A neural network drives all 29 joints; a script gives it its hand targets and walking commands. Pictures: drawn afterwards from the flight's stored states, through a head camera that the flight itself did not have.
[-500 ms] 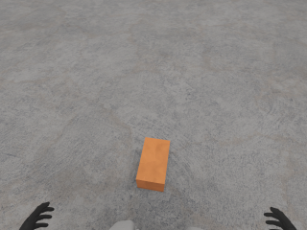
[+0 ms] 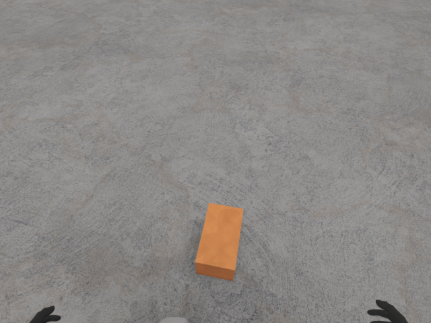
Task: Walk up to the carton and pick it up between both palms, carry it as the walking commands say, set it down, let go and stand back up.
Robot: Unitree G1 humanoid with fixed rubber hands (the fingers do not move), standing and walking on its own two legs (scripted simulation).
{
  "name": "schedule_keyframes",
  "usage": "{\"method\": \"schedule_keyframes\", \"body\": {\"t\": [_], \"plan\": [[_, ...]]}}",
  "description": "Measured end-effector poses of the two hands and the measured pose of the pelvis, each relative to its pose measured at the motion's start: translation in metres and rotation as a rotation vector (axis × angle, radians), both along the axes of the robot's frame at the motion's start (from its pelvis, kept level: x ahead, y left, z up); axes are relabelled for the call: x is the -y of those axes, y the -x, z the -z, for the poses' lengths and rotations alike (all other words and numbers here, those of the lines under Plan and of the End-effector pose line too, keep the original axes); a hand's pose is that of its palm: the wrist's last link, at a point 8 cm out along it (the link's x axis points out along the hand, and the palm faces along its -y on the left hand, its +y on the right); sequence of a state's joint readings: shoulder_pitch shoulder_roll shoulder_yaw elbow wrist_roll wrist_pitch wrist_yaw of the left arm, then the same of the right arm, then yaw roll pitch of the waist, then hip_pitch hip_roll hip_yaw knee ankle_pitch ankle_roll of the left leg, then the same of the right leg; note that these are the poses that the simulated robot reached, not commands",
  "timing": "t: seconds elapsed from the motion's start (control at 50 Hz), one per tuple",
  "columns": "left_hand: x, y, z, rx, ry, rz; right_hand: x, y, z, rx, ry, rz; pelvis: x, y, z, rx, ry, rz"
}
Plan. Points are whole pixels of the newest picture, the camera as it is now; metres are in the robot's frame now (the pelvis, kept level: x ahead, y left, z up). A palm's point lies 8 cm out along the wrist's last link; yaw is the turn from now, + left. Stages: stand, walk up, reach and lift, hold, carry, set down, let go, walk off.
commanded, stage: walk up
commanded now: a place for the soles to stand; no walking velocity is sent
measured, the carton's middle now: (220, 240) +0.55 -0.01 -0.70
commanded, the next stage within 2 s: none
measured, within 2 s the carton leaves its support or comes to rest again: neither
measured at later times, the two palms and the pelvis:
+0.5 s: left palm (35, 293) +0.18 +0.38 -0.12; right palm (364, 310) +0.17 -0.28 -0.11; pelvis +0.07 +0.06 -0.02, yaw -5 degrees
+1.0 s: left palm (59, 252) +0.26 +0.36 -0.10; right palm (374, 320) +0.15 -0.28 -0.09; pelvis +0.08 +0.06 +0.00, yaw -10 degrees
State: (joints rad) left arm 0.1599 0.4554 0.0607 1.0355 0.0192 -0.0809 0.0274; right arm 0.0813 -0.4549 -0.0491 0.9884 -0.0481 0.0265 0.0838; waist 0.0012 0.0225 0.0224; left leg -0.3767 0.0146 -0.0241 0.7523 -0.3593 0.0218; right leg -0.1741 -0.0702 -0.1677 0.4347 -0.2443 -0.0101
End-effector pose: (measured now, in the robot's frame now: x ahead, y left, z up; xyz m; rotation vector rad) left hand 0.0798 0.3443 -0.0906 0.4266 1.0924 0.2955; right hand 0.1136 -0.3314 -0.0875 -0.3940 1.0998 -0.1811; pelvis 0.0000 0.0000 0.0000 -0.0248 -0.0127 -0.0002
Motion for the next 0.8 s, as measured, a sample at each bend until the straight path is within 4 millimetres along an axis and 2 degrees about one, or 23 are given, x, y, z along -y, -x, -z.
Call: {"method": "schedule_keyframes", "body": {"t": [0.06,0.1,0.14,0.2,0.3,0.4,0.54,0.62,0.7,0.8], "plan": [[-0.026,0.023,-0.007,-0.054,-0.046,-0.027,-0.003,-0.015,-0.004,0.018,-0.001,-0.013,-0.011,-0.009,0.000,0.006,0.003,0.002],[-0.042,0.032,-0.009,-0.090,-0.063,-0.033,-0.010,-0.025,-0.004,0.025,0.000,-0.016,-0.020,-0.016,0.002,0.009,0.000,0.001],[-0.058,0.033,-0.006,-0.115,-0.067,-0.033,-0.018,-0.035,-0.001,0.033,0.010,-0.013,-0.032,-0.024,0.007,0.012,-0.003,0.005],[-0.072,0.019,0.008,-0.133,-0.059,-0.016,-0.033,-0.042,0.009,0.046,0.037,0.004,-0.050,-0.035,0.019,0.017,-0.011,0.015],[-0.062,-0.020,0.019,-0.125,-0.012,0.032,-0.049,-0.036,0.011,0.046,0.039,0.061,-0.056,-0.050,0.017,0.016,-0.025,0.046],[-0.047,-0.053,0.029,-0.125,0.012,0.079,-0.044,-0.043,0.019,0.059,0.045,0.094,-0.054,-0.064,0.023,0.017,-0.022,0.076],[-0.034,-0.121,0.022,-0.029,0.043,0.145,-0.054,-0.059,0.019,0.085,0.036,0.122,-0.061,-0.079,0.020,0.006,-0.032,0.104],[-0.030,-0.158,0.016,0.031,0.048,0.177,-0.051,-0.060,0.014,0.089,0.052,0.136,-0.061,-0.083,0.018,0.006,-0.024,0.119],[-0.026,-0.178,0.010,0.057,0.050,0.205,-0.043,-0.059,0.006,0.101,0.064,0.164,-0.059,-0.085,0.015,0.009,-0.027,0.130],[-0.018,-0.189,0.006,0.061,0.059,0.227,-0.040,-0.055,0.001,0.107,0.066,0.186,-0.060,-0.085,0.011,0.012,-0.032,0.147]]}}
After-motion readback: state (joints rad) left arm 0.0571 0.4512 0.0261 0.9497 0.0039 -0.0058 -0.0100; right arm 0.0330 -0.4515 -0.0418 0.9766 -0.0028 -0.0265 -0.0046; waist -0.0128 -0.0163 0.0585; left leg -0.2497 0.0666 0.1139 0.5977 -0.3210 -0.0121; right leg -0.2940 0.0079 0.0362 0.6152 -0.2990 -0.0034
